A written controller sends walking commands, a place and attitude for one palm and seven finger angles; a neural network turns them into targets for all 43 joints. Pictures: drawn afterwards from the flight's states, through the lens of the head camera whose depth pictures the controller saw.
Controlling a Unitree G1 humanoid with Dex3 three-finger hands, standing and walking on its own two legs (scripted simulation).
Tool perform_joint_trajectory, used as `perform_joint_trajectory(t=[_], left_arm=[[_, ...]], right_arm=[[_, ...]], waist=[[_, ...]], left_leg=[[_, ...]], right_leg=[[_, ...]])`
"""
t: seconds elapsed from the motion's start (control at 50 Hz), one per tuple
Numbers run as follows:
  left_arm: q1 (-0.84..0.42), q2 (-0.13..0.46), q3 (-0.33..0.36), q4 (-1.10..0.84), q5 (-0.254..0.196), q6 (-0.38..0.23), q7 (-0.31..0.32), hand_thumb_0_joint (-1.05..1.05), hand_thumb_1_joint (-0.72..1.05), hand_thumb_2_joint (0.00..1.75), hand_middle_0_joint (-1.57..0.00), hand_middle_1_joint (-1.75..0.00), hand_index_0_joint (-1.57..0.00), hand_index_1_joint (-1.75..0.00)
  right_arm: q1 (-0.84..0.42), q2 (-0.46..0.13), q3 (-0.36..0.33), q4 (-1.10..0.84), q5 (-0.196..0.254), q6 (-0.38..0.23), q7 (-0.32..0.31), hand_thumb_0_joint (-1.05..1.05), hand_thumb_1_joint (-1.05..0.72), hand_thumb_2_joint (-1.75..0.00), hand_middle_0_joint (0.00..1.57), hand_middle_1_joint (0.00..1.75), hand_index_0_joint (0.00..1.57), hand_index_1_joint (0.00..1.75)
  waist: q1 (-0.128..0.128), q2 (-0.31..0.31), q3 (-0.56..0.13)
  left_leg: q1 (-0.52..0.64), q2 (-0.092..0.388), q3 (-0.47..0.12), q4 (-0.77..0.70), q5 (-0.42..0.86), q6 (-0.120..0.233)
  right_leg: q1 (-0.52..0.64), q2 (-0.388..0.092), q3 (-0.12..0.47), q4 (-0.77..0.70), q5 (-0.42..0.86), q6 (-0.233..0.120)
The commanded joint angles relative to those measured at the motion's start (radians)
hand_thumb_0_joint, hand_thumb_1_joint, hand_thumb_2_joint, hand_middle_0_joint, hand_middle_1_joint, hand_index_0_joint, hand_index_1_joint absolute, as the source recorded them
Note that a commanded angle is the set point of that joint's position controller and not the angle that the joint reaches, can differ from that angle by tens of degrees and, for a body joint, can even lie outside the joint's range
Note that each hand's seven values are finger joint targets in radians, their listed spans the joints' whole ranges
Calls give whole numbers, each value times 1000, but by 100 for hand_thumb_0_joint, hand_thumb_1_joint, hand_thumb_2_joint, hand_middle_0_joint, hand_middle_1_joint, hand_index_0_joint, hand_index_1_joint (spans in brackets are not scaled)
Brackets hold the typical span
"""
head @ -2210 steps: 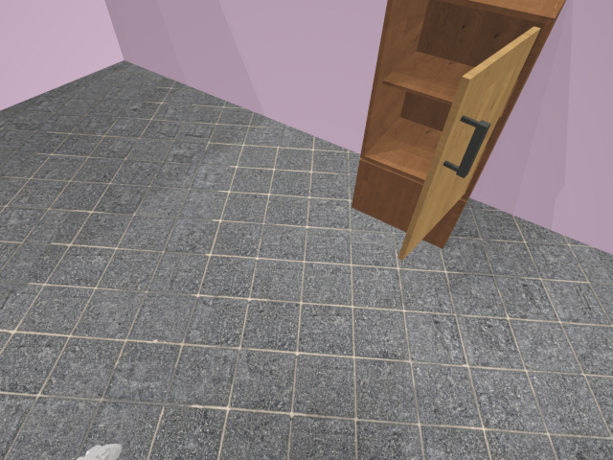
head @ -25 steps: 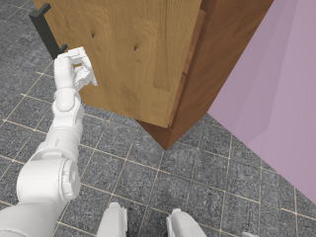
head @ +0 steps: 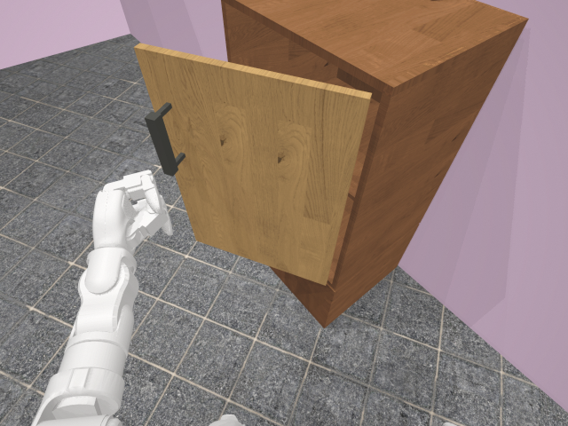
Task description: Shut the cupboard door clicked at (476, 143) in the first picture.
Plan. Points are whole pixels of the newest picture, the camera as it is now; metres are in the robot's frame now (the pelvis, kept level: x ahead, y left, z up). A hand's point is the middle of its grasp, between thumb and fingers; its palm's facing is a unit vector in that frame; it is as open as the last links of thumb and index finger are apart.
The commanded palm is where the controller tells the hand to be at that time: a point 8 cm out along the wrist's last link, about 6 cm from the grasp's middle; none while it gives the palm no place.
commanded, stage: draw the hand back to the body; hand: left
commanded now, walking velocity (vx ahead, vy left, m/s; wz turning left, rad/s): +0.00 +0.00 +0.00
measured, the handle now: (168, 140) +0.64 +0.24 +0.02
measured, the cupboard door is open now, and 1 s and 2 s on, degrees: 30 30 30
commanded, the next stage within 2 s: step back with the hand held close in 1.12 s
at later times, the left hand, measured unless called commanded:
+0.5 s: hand (50, 277) +0.25 +0.24 +0.16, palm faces +0.34 -0.89 -0.29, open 4.3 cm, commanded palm +0.20 +0.29 +0.19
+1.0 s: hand out of the picture +0.20 +0.26 +0.19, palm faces +0.49 -0.78 -0.40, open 7.3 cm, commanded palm +0.15 +0.29 +0.22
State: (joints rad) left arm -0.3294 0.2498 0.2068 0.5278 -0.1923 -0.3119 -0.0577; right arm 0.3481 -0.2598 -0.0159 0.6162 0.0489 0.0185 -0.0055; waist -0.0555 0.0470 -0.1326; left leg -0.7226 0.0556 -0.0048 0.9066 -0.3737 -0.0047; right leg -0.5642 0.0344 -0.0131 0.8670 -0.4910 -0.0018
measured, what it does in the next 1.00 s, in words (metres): stands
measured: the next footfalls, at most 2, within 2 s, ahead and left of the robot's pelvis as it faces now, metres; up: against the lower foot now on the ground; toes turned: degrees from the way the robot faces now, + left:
none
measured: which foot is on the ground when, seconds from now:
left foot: down 0.00-1.00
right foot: down 0.00-1.00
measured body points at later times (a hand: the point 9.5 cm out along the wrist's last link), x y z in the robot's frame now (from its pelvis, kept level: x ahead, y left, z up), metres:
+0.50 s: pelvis +0.01 +0.01 +0.04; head +0.00 -0.01 +0.49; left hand +0.23 +0.29 +0.18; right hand +0.22 -0.19 -0.03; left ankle +0.04 +0.12 -0.69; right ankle -0.04 -0.12 -0.69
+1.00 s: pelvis +0.02 -0.01 +0.05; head +0.01 -0.04 +0.50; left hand +0.17 +0.30 +0.22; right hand +0.22 -0.23 -0.04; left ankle +0.04 +0.12 -0.69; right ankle -0.04 -0.12 -0.69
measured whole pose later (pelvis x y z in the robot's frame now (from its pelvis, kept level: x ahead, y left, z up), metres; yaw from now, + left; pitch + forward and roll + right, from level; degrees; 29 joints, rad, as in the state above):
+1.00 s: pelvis +0.02 -0.01 +0.05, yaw +2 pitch -2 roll +0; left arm 0.46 0.32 0.33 -0.34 -0.07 -0.06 0.11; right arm 0.20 -0.24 0.01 0.63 0.03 -0.08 -0.08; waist 0.07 0.07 -0.02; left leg -0.21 0.01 0.01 0.46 -0.21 -0.01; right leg -0.07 0.00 -0.01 0.44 -0.34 -0.01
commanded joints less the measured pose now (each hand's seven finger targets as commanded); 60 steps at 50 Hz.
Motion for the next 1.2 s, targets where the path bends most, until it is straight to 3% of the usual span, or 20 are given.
perform_joint_trajectory(t=[0.0,0.02,0.04,0.16,0.22,0.26,0.34,0.44,0.48,0.5,0.56,0.58,0.72,0.74,0.8,0.84,0.96,0.98,1.06,1.18], left_arm=[[-164,167,34,-290,-33,12,-20,0,90,90,-119,-138,-119,-138],[-149,172,46,-330,-42,24,-18,0,90,90,-116,-135,-116,-135],[-121,239,-9,-449,73,41,39,0,90,90,-113,-132,-113,-132],[14,232,-1,-657,104,136,142,0,90,90,-97,-114,-97,-114],[86,203,-21,-684,108,168,154,0,90,90,-89,-105,-89,-105],[140,198,-18,-719,112,181,160,0,90,90,-83,-99,-83,-99],[268,188,-8,-803,111,201,157,0,90,90,-72,-87,-72,-87],[393,250,88,-931,112,204,168,0,90,90,-58,-72,-58,-72],[451,305,158,-974,112,201,175,0,90,90,-53,-66,-53,-66],[468,283,147,-1012,113,195,174,0,90,90,-50,-63,-50,-63],[528,288,171,-1082,117,188,179,0,90,90,-42,-54,-42,-54],[574,314,207,-1080,115,189,182,0,90,90,-39,-51,-39,-51],[770,325,292,-1145,107,168,182,0,90,90,-20,-30,-20,-30],[770,286,258,-1114,109,169,178,0,90,90,-20,-30,-20,-30],[735,259,230,-1046,109,183,175,0,90,90,-20,-30,-20,-30],[701,269,235,-1041,113,181,176,0,90,90,-20,-30,-20,-30],[678,320,261,-1139,121,162,188,0,90,90,-20,-30,-20,-30],[686,350,289,-1144,121,163,190,0,90,90,-20,-30,-20,-30],[723,321,276,-1146,119,163,189,0,90,90,-20,-30,-20,-30],[760,291,275,-1048,108,181,171,0,90,90,-20,-30,-20,-30]], right_arm=[[-85,-122,-27,-160,13,-60,-18,0,-90,-90,20,30,20,30],[-102,-118,-25,-171,13,-65,-21,0,-90,-90,20,30,20,30],[-145,-99,-33,-196,10,-31,-39,0,-90,-90,20,30,20,30],[-230,-83,-3,-228,9,-23,-85,0,-90,-90,20,30,20,30],[-249,-80,8,-224,7,-30,-93,0,-90,-90,20,30,20,30],[-258,-78,13,-220,4,-38,-92,0,-90,-90,20,30,20,30],[-277,-77,22,-219,-1,-47,-86,0,-90,-90,20,30,20,30],[-298,-68,28,-210,-13,-69,-80,0,-90,-90,20,30,20,30],[-299,-73,25,-197,-20,-82,-80,0,-90,-90,20,30,20,30],[-302,-62,29,-200,-17,-86,-78,0,-90,-90,20,30,20,30],[-304,-58,26,-192,-21,-108,-74,0,-90,-90,20,30,20,30],[-304,-66,22,-186,-24,-118,-74,0,-90,-90,20,30,20,30],[-295,-61,5,-178,-20,-147,-69,0,-90,-90,20,30,20,30],[-293,-61,5,-171,-21,-148,-69,0,-90,-90,20,30,20,30],[-287,-72,-2,-165,-19,-147,-73,0,-90,-90,20,30,20,30],[-285,-76,-8,-164,-20,-145,-80,0,-90,-90,20,30,20,30],[-299,-65,-4,-167,-26,-167,-89,0,-90,-90,20,30,20,30],[-302,-68,-4,-161,-29,-173,-91,0,-90,-90,20,30,20,30],[-299,-53,3,-159,-27,-175,-87,0,-90,-90,20,30,20,30],[-289,-59,-6,-159,-23,-158,-83,0,-90,-90,20,30,20,30]], waist=[[32,20,-196],[40,9,-193],[41,-8,-226],[39,9,-117],[41,-3,-59],[46,26,-46],[59,12,-29],[82,25,-8],[95,23,-16],[93,64,-31],[96,70,-9],[104,64,8],[115,6,33],[105,-8,59],[91,-59,123],[92,-67,108],[115,5,10],[121,7,10],[116,57,47],[111,-19,99]], left_leg=[[331,-47,3,-165,169,38],[342,-47,4,-175,174,37],[421,-56,16,-219,184,35],[513,-45,5,-318,200,37],[552,-42,0,-369,190,37],[586,-40,-6,-403,190,31],[628,-37,-5,-450,226,29],[645,-38,1,-487,264,28],[642,-41,5,-492,283,28],[656,-40,7,-495,298,27],[664,-39,3,-503,293,24],[651,-41,4,-506,286,25],[637,-43,29,-495,306,31],[632,-44,32,-498,301,32],[617,-48,37,-500,271,40],[629,-52,39,-495,260,46],[664,-65,45,-478,318,51],[661,-66,42,-474,327,51],[654,-65,53,-464,366,44],[641,-59,58,-470,379,43]], right_leg=[[29,20,-31,-170,323,-6],[48,19,-33,-175,328,-6],[79,-3,19,-239,340,-10],[161,-5,-9,-324,331,-13],[193,-7,-13,-374,317,-12],[223,-7,-17,-400,311,-15],[284,-11,-25,-440,340,-13],[341,-16,-28,-477,372,-12],[367,-15,-26,-493,388,-11],[381,-20,-28,-485,393,-14],[373,-17,-33,-496,380,-12],[374,-14,-31,-509,376,-11],[380,-20,-35,-509,406,-1],[363,-20,-37,-510,402,3],[328,-23,-32,-532,377,12],[321,-25,-26,-532,364,15],[383,-35,-19,-509,436,11],[386,-33,-14,-520,449,10],[381,-36,-16,-509,510,9],[363,-24,-18,-527,532,19]])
